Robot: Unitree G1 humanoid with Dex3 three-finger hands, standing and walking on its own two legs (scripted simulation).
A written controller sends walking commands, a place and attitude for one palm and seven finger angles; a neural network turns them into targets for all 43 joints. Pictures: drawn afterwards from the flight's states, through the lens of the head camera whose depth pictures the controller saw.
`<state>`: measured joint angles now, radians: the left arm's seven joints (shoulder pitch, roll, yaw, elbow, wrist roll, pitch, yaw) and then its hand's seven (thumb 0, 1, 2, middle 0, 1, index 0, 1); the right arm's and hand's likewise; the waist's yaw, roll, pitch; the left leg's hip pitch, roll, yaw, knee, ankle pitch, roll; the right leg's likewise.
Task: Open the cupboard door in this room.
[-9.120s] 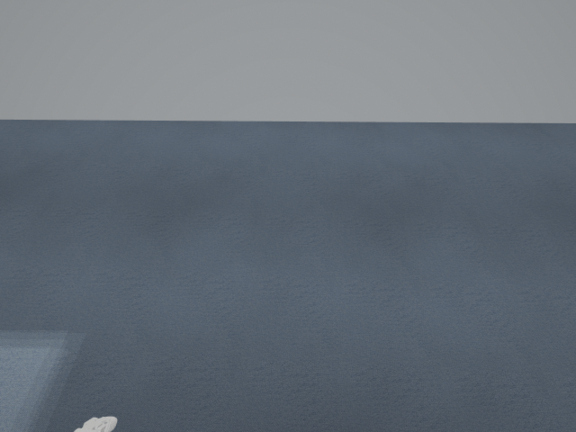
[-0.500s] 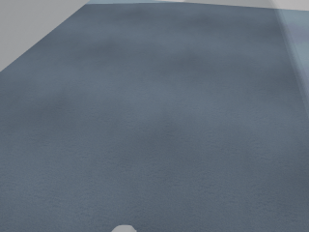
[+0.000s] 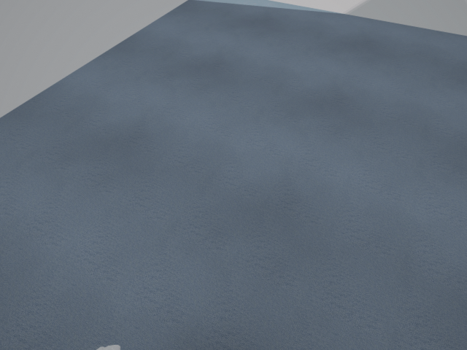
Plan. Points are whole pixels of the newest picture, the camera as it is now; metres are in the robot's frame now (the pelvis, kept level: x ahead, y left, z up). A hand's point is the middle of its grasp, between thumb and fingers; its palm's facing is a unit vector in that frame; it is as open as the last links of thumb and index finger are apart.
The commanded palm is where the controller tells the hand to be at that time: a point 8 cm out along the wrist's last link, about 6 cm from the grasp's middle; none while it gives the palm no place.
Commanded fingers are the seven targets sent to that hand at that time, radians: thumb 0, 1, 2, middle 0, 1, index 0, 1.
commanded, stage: turn or walk to find it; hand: left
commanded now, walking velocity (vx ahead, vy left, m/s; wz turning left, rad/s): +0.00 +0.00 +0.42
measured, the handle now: out of the picture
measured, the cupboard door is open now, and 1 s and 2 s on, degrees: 0 0 0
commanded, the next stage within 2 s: stand and wait in 1.20 s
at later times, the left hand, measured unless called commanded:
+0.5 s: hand out of the picture -0.05 +0.22 -0.19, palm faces +0.29 -0.93 -0.22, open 7.4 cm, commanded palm none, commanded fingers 0.00 0.90 0.90 -0.20 -0.30 -0.20 -0.30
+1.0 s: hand out of the picture -0.03 +0.21 -0.15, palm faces +0.43 -0.86 -0.28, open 7.4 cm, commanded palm none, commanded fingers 0.00 0.90 0.90 -0.20 -0.30 -0.20 -0.30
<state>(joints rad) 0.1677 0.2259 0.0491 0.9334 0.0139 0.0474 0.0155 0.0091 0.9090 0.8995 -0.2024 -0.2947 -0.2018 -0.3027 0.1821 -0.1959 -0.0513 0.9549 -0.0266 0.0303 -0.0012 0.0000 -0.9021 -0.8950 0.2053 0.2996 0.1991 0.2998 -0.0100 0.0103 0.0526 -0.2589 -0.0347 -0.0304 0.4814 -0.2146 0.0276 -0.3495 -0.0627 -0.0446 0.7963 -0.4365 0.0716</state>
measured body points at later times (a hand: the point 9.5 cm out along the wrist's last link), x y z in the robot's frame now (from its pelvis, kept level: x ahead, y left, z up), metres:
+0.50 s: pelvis -0.03 +0.01 -0.02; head +0.00 +0.04 +0.43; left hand -0.07 +0.27 -0.17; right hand +0.11 -0.22 -0.15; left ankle -0.05 +0.12 -0.74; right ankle +0.00 -0.13 -0.73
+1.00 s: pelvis -0.05 -0.01 -0.01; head -0.02 -0.03 +0.44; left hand -0.06 +0.25 -0.13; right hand +0.10 -0.22 -0.17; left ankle -0.07 +0.11 -0.71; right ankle -0.01 -0.11 -0.74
